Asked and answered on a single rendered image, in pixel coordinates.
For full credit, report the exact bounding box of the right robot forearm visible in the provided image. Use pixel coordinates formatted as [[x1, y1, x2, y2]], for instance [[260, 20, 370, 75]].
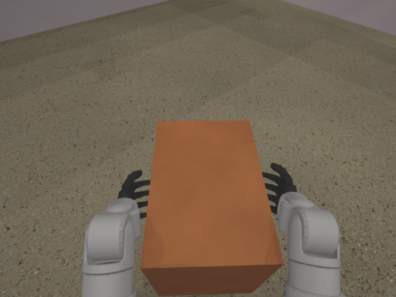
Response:
[[277, 192, 346, 297]]

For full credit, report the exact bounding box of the robot left hand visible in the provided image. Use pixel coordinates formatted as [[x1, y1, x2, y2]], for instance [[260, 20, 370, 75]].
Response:
[[118, 170, 150, 219]]

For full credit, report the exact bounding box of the carton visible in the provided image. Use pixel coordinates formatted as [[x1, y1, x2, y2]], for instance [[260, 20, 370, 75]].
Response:
[[140, 120, 284, 296]]

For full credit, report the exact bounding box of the robot right hand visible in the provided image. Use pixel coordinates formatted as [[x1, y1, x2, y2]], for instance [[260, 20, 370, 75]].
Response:
[[262, 163, 296, 214]]

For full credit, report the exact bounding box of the left robot forearm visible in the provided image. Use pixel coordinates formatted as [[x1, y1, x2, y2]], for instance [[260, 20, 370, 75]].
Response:
[[81, 197, 140, 297]]

